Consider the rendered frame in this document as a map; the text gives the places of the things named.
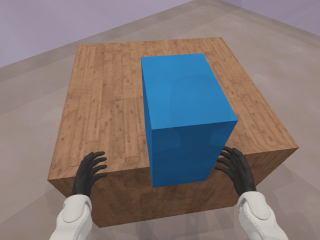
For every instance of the robot right forearm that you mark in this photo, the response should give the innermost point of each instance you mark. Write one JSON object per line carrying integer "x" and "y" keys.
{"x": 257, "y": 218}

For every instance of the pedestal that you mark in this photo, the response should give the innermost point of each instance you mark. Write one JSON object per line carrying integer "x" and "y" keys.
{"x": 104, "y": 112}

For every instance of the robot left hand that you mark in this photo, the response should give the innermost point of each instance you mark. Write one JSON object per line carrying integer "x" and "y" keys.
{"x": 84, "y": 179}

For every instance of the carton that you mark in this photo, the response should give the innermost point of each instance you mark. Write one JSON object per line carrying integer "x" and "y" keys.
{"x": 187, "y": 117}

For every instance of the robot left forearm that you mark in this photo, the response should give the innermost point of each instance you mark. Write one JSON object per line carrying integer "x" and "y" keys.
{"x": 74, "y": 222}

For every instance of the robot right hand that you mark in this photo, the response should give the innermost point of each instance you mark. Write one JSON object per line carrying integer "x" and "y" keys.
{"x": 239, "y": 170}

